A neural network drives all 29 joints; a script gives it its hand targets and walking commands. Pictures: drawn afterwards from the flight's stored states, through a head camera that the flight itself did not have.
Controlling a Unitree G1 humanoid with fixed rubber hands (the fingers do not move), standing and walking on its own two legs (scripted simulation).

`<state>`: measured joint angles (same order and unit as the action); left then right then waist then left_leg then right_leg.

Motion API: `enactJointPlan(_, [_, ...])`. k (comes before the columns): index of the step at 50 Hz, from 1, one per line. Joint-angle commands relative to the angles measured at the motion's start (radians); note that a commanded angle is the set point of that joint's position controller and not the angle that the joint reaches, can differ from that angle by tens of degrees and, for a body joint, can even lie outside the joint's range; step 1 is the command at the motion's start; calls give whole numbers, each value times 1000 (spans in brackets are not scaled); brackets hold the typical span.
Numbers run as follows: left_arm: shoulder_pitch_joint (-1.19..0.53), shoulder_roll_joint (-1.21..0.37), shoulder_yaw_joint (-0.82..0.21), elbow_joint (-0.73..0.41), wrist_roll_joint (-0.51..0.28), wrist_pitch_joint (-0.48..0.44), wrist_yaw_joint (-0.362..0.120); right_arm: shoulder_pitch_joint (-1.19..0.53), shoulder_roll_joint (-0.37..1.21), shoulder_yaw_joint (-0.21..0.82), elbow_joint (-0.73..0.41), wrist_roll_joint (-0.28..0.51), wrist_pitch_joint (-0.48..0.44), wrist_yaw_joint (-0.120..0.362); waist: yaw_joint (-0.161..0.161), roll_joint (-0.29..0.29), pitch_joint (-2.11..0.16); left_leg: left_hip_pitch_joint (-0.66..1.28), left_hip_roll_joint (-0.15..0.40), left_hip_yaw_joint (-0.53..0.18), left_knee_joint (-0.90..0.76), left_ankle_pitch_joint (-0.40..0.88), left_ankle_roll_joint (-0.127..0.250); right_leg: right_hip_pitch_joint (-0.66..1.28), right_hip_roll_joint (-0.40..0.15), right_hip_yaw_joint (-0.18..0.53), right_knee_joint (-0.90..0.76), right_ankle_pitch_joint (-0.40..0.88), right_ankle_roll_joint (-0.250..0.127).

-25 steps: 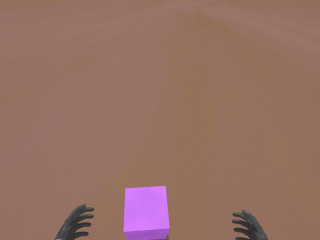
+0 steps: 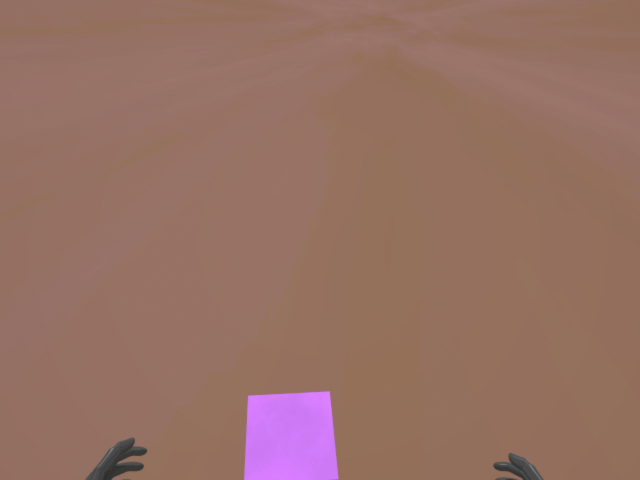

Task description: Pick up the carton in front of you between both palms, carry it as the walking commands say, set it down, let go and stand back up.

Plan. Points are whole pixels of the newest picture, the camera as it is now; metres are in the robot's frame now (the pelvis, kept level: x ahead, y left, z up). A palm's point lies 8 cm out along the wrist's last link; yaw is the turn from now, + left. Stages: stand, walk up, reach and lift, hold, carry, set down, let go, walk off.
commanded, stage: stand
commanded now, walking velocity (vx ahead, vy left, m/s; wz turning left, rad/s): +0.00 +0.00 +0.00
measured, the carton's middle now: (289, 450) +0.36 +0.05 -0.64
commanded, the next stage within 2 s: none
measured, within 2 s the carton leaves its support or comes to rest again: neither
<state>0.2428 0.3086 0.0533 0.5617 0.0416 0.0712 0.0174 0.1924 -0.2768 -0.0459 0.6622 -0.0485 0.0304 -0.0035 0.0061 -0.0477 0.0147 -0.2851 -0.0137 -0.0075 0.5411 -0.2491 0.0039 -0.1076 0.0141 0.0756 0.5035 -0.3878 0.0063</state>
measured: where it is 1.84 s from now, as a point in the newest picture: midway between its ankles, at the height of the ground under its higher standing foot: outside the picture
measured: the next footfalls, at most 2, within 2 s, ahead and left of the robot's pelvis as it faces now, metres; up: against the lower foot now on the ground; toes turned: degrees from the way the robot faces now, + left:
none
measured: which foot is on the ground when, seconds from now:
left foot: down 0.00-1.00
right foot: down 0.00-1.00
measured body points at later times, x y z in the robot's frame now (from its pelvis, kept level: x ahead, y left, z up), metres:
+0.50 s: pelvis +0.01 +0.01 +0.00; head +0.01 +0.03 +0.45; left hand +0.12 +0.31 -0.11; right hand +0.13 -0.29 -0.09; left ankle +0.02 +0.12 -0.73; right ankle -0.07 -0.13 -0.73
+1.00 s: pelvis -0.01 +0.01 +0.01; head -0.01 +0.03 +0.46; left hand +0.08 +0.32 -0.12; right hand +0.09 -0.30 -0.09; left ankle +0.02 +0.12 -0.73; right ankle -0.07 -0.13 -0.73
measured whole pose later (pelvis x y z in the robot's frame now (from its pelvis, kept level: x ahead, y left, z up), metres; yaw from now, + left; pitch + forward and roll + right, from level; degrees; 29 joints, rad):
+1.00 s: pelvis -0.01 +0.01 +0.01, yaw -1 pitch -2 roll +0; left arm 0.21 0.38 0.02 0.92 0.03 0.00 0.02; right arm 0.12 -0.36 -0.02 0.99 -0.02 0.00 -0.02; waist 0.00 -0.04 0.03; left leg -0.21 -0.02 0.01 0.44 -0.19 0.02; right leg -0.03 0.00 0.09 0.38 -0.31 0.02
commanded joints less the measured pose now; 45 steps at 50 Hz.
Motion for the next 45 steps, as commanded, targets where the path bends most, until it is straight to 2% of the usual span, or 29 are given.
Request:
enactJointPlan(1, [-24, 121, 30, -30, 1, -45, 1, -50, -150, -41, -31, 3, -32, -4, -7, 56, -41, 120, 80, -71, -70, 150, 13, -134, -54, 24, -91, 193, 4])
enactJointPlan(8, [-11, 159, 19, 68, -3, -64, 13, -47, -191, -39, 45, 7, -41, -16, -11, 72, -67, 158, 97, -93, -66, 275, 24, -91, -63, 32, -88, 287, 6])
enactJointPlan(17, [-11, 181, 8, 152, -6, -72, 16, -54, -217, -31, 110, 13, -43, -23, -9, 47, -56, 176, 103, -93, -74, 315, 29, -72, -76, 41, -110, 323, 3])
enactJointPlan(45, [-38, 222, -3, 303, -13, -79, 7, -103, -258, -8, 263, 28, -45, -18, -10, 46, -2, 193, 115, -110, -162, 181, 25, -68, -97, 68, -192, 228, -15])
